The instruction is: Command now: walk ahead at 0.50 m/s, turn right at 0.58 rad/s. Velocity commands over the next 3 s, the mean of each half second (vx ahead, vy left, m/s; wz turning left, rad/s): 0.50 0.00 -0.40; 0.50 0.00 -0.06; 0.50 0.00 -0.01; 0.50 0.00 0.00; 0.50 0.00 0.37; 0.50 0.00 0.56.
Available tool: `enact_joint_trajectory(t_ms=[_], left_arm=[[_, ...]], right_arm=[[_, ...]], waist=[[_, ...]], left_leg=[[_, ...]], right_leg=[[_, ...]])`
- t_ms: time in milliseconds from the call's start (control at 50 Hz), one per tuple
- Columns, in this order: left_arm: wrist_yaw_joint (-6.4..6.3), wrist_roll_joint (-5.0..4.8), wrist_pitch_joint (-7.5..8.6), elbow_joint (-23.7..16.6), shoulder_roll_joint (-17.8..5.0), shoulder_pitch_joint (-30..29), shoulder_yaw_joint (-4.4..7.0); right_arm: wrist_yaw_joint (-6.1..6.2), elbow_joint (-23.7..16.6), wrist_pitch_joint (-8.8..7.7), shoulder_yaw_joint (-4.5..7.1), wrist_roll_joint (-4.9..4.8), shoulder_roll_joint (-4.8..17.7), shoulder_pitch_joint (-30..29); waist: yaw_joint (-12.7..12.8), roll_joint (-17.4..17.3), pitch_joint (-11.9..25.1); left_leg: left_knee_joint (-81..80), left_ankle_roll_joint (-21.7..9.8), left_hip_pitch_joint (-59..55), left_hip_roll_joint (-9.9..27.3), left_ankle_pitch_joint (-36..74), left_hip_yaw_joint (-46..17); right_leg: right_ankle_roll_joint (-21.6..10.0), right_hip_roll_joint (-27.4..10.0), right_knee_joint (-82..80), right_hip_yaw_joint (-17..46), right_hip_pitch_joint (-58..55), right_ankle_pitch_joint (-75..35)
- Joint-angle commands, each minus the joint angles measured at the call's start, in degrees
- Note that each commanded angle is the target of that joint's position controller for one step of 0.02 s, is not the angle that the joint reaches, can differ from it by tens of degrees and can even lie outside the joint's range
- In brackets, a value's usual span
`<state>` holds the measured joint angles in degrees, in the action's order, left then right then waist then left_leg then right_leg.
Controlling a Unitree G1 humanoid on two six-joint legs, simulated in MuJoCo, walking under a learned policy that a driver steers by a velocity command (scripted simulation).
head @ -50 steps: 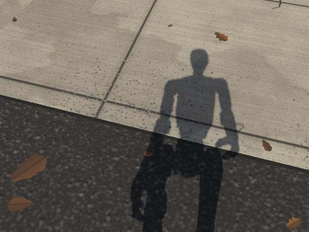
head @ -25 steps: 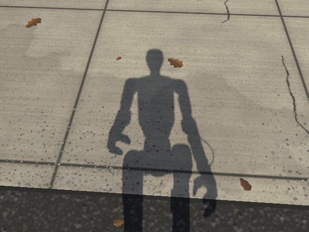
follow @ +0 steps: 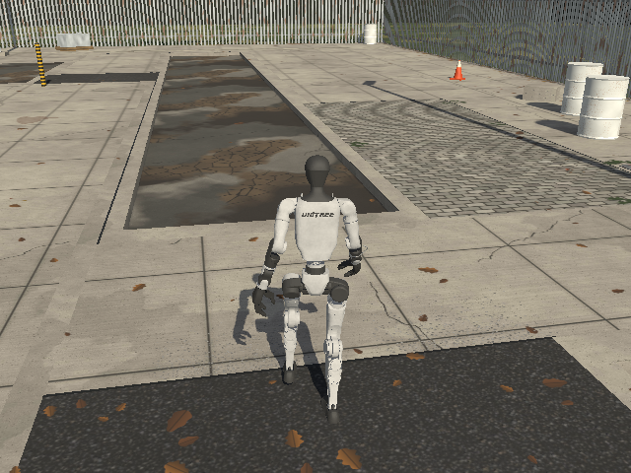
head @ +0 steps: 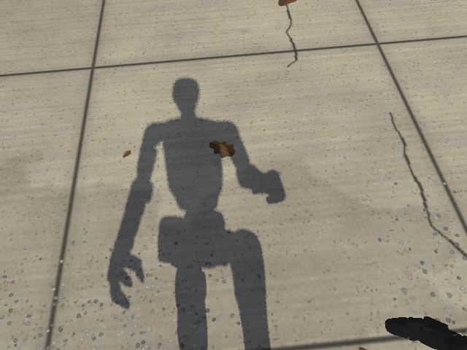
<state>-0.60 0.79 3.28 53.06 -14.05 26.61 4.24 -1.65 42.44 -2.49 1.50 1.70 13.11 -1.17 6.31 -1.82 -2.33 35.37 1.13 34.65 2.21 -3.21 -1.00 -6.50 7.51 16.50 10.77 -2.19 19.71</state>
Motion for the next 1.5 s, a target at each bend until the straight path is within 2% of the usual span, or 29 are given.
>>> enact_joint_trajectory(t_ms=[20,40,60,80,100,120,140,180,280,400,480,520,560,580,600,620,660,700,860,1000,1060,1100,1120,1140,1160,1200,1240,1340,1500], left_arm=[[-0.5,0.26,0.69,-3.95,-10.81,-2.52,2.32],[0.02,0.06,1.01,-4.34,-11.32,-3.79,2.43],[0.65,-0.54,1.49,-5.26,-9.75,-4.3,2.03],[0.74,-1.96,1.66,-7.34,-3.37,-1.18,0.51],[0.51,-1.91,1.16,-8.52,-5.28,3.48,0.72],[0.15,-0.22,0.02,-6.47,-7.84,1.49,1.0],[0.86,0.41,-0.3,-6.64,-7.43,-2.88,0.88],[2.0,1.34,-1.12,-7.66,-5.59,-5.36,0.63],[3.33,1.53,-2.29,-9.31,-3.82,-8.96,-0.14],[4.35,1.47,-1.42,-13.4,-1.88,-22.48,-2.11],[3.96,1.4,-0.94,-14.95,-2.88,-27.14,-2.44],[3.43,1.69,-0.53,-14.6,-3.61,-25.6,-2.19],[2.5,2.69,0.56,-9.85,-5.27,-12.43,-1.11],[1.69,3.8,0.99,-7.85,-9.39,-2.14,0.1],[1.05,3.25,0.58,-7.32,-15.54,0.03,1.6],[0.91,0.76,0.12,-7.4,-13.56,-1.51,1.56],[1.25,0.5,0.62,-7.34,-7.35,-8.44,-0.22],[1.13,0.15,1.25,-6.91,-4.59,-11.19,-0.99],[1.07,-0.45,2.38,-2.23,-5.69,-4.2,-0.64],[0.58,0.19,2.18,1.44,-7.05,1.15,-0.6],[0.11,0.47,1.96,2.3,-8.2,-0.17,-0.4],[0.07,0.47,1.54,2.61,-8.97,-2.04,-0.25],[0.07,0.15,1.56,1.83,-7.57,-1.87,-0.79],[0.61,-1.99,1.65,0.09,-1.61,3.91,-2.11],[0.55,-0.45,1.66,0.9,-5.5,2.83,-0.94],[0.95,0.02,1.74,-0.65,-5.26,-4.49,-0.86],[1.38,0.94,0.65,-0.28,-3.52,-4.58,-1.09],[2.47,1.27,-1.13,-1.41,-2.3,-9.86,-1.31],[2.63,0.71,-0.74,-6.37,-1.07,-26.19,-2.34]], right_arm=[[0.71,-3.8,-1.84,1.81,-0.51,7.31,2.27],[1.37,-1.56,-2.36,2.52,-0.57,8.86,9.97],[2.26,-0.32,-3.07,3.31,0.35,11.36,18.36],[3.13,-0.72,-2.93,4.16,2.01,16.12,24.37],[2.62,-0.68,-1.97,4.8,1.37,17.39,21.46],[2.32,-2.05,-1.41,3.71,0.79,11.19,16.25],[2.14,-2.3,-1.42,2.55,0.26,6.73,13.3],[2.16,-0.61,-1.96,1.93,0.31,5.48,13.85],[0.91,2.72,-4.5,2.29,-0.66,6.76,18.61],[0.57,5.45,-4.0,2.37,-1.11,7.58,22.25],[0.75,7.83,-3.18,2.76,-0.98,9.48,26.69],[0.99,8.7,-2.43,2.9,-0.94,10.29,27.16],[1.19,9.22,-1.76,2.41,-1.41,9.35,27.25],[1.19,6.95,-1.84,1.56,-1.55,7.17,25.88],[0.69,4.65,-1.88,0.44,-2.46,1.66,30.43],[1.37,5.42,-1.26,2.23,-0.94,8.23,26.3],[0.78,4.57,-1.75,1.94,-1.41,6.4,22.22],[0.3,5.91,-0.48,1.85,-0.21,5.32,23.83],[-0.78,2.63,0.94,1.68,0.27,3.92,11.17],[-0.64,-1.08,0.33,0.89,-0.09,3.97,0.46],[-0.19,-0.97,-0.24,1.28,-0.05,4.84,2.6],[0.75,3.32,-1.0,2.36,0.37,6.3,15.58],[1.42,6.32,-1.58,3.46,1.51,9.49,25.9],[1.72,6.92,-1.66,5.34,2.49,16.78,31.6],[1.09,6.95,-1.01,5.12,-0.02,15.4,28.65],[0.68,5.61,-1.09,3.3,-0.93,8.36,18.01],[0.85,6.65,-1.74,2.23,-1.05,4.99,15.7],[0.93,9.91,-3.29,2.53,-1.34,6.54,21.42],[1.39,13.33,-3.14,2.03,-1.17,6.21,28.71]], waist=[[-5.75,7.37,2.01],[-9.26,5.55,6.03],[-12.94,2.59,12.24],[-12.75,-7.16,20.65],[-8.33,-17.4,23.86],[-6.84,-6.07,13.86],[-7.24,0.1,6.75],[-5.96,-2.22,2.11],[-5.19,-3.43,1.96],[-7.48,-3.33,-0.47],[-8.91,-3.85,-1.14],[-7.84,-4.27,-0.3],[-2.17,-1.4,7.18],[2.06,4.08,14.42],[-0.52,18.16,19.02],[0.05,9.09,15.5],[-3.93,5.45,5.31],[-7.06,6.68,2.91],[-6.06,4.91,-1.84],[-3.47,5.48,-3.85],[-5.44,5.84,-2.83],[-11.33,4.68,4.17],[-14.75,2.03,10.72],[-13.2,-11.44,18.57],[-12.08,-8.73,19.13],[-8.24,-0.59,4.34],[-5.18,-2.37,0.5],[-4.9,-1.54,-0.75],[-9.0,-1.82,-3.34]], left_leg=[[-5.92,-2.29,-12.2,-3.41,-4.03,0.71],[-8.79,-3.42,-22.39,-4.24,-3.09,1.45],[-9.79,-5.45,-36.07,2.06,-5.55,-3.95],[-10.71,-8.59,-50.43,18.46,-11.44,-22.1],[-18.22,-14.06,-51.95,24.89,-14.43,-44.83],[-19.04,-13.52,-42.94,22.63,-21.99,-38.36],[-20.4,-12.29,-34.73,18.9,-20.31,-28.22],[-23.26,-10.27,-26.82,14.12,-9.35,-16.28],[-26.24,-11.77,-26.85,12.58,5.12,-6.51],[-27.85,-10.52,-27.06,9.3,8.79,2.43],[-25.35,-10.17,-32.29,11.71,13.36,1.94],[-20.63,-9.68,-35.22,12.46,21.91,2.28],[-4.02,-7.73,-32.28,9.04,29.09,6.0],[11.46,-6.22,-21.67,6.64,12.34,7.92],[30.14,-3.96,-1.13,-3.44,-25.66,8.82],[35.3,-4.76,3.94,-1.43,-26.1,0.78],[31.51,-5.19,3.05,2.4,-17.85,-0.41],[27.34,-4.07,-2.23,3.93,-15.13,0.04],[15.34,-0.92,4.79,5.04,-2.2,2.18],[0.81,-3.45,2.25,2.24,0.94,4.64],[-2.94,-6.14,-3.95,-0.27,-4.64,5.91],[-7.85,-8.46,-20.11,-4.15,-4.88,7.83],[-8.04,-10.72,-35.5,1.6,-5.85,1.69],[-12.46,-17.43,-52.04,19.27,-12.76,-25.75],[-19.81,-18.52,-50.14,21.31,-11.77,-38.52],[-22.25,-15.52,-34.07,16.88,-12.49,-21.92],[-25.61,-11.93,-25.69,11.5,-6.68,-12.4],[-29.24,-12.93,-25.81,9.46,1.98,-5.57],[-28.77,-12.22,-33.51,8.3,11.18,-0.77]], right_leg=[[-2.87,-14.19,7.42,9.2,2.85,-45.86],[-1.59,-11.78,15.97,7.75,4.69,-49.1],[-0.49,-8.32,28.63,5.79,11.63,-40.01],[0.86,-2.61,45.81,-0.36,24.2,-8.04],[1.14,0.31,55.26,-3.66,34.79,12.15],[1.1,-4.86,58.88,-3.51,38.18,6.83],[1.55,-6.71,56.52,-4.46,37.55,2.14],[2.31,-9.36,51.67,-5.13,34.94,-0.54],[3.15,-9.09,46.61,-4.93,37.71,-5.58],[4.64,-10.08,25.76,-11.41,35.31,-16.41],[3.11,-9.62,18.1,-14.58,31.97,-12.89],[1.45,-7.93,14.96,-15.62,28.17,-8.69],[-0.98,-5.52,8.97,-16.0,9.99,-10.42],[-3.88,-16.96,7.86,-3.62,-4.38,-5.21],[-10.74,-32.29,1.52,23.04,-17.12,-3.81],[-10.36,-30.62,0.46,23.32,-13.0,-6.25],[-7.23,-24.84,-2.03,8.95,-0.55,-15.23],[-4.63,-20.58,-5.37,1.89,6.72,-18.17],[-6.02,-18.4,-11.01,-5.27,6.32,-22.89],[-4.69,-19.75,-8.42,-8.12,-0.99,-31.37],[-3.39,-20.7,-2.8,-9.17,-3.81,-43.91],[-1.51,-18.1,13.1,-11.91,-2.34,-54.93],[-0.45,-15.52,27.25,-13.5,7.25,-43.15],[2.51,-5.82,50.18,-16.71,27.28,-11.73],[1.66,-3.25,57.62,-7.95,34.13,8.81],[1.1,-9.59,55.7,-7.24,36.64,0.23],[1.84,-12.59,49.24,-8.18,32.01,-3.25],[4.31,-14.2,43.49,-10.78,35.86,-10.15],[5.46,-12.45,22.03,-14.48,38.61,-20.44]])
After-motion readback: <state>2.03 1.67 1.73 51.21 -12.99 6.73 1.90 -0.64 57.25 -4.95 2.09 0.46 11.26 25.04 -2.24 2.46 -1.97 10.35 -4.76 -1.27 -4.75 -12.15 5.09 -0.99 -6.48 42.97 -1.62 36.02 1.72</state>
